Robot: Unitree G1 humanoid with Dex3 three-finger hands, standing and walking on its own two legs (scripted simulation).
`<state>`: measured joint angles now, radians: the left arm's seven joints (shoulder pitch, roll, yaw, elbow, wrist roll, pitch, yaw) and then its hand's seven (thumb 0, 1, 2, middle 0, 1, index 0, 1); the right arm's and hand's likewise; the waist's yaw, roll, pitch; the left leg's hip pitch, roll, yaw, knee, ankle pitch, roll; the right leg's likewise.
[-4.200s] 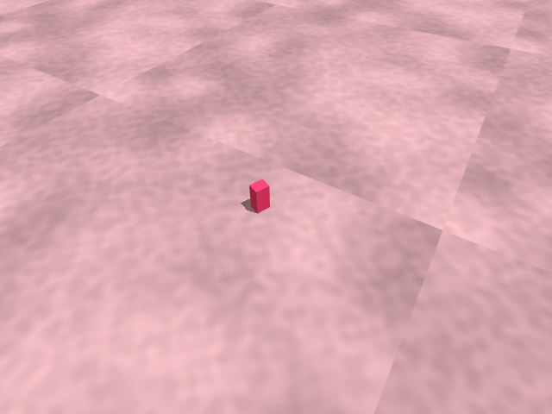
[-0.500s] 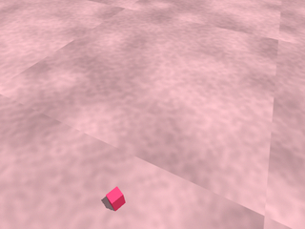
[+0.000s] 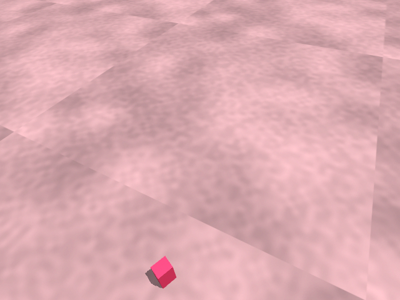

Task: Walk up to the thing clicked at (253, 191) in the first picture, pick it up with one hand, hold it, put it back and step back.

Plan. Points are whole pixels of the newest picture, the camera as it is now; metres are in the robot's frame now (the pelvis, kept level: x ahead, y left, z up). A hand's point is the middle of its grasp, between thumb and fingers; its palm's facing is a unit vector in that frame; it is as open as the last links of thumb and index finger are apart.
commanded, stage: walk up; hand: left
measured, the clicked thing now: (164, 272) +0.41 +0.21 -0.70
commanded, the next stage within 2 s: stand in 0.84 s
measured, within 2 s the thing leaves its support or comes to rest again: neither
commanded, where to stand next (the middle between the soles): +0.07 +0.00 m, yaw -1 degrees
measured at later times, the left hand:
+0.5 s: hand out of the picture +0.11 +0.25 -0.15, palm faces -0.03 -0.95 -0.31, open 7.4 cm
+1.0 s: hand out of the picture +0.09 +0.26 -0.15, palm faces -0.02 -0.94 -0.33, open 7.4 cm
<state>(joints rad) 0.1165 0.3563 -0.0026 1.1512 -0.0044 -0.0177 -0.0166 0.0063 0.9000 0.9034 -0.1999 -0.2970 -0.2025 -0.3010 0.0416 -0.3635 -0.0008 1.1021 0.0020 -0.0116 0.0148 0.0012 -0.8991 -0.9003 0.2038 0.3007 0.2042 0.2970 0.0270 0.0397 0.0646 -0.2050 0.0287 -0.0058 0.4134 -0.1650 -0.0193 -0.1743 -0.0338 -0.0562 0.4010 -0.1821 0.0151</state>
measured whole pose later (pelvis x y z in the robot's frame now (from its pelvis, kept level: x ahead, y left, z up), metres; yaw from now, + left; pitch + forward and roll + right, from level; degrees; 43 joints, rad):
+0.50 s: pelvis +0.01 +0.00 +0.00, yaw +0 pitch -2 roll +0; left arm 0.05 0.34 0.01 1.16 0.00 0.00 -0.02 0.00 0.90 0.90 -0.20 -0.30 -0.20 -0.30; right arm 0.09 -0.35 0.00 1.18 -0.01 -0.01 0.01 0.00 -0.90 -0.90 0.20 0.30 0.20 0.30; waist -0.01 0.00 0.06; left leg -0.16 0.02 0.00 0.34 -0.14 -0.02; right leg -0.13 -0.04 -0.05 0.32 -0.15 0.02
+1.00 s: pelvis +0.02 +0.01 +0.01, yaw +0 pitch -2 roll +0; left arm 0.10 0.34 0.01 1.16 0.01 -0.01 -0.02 0.01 0.90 0.90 -0.20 -0.30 -0.20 -0.30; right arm 0.08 -0.35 -0.01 1.15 -0.02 -0.01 0.01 0.00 -0.90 -0.90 0.20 0.30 0.20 0.30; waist 0.00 0.01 0.04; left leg -0.15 0.02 0.00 0.33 -0.15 -0.01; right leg -0.12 -0.05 -0.06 0.32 -0.17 0.03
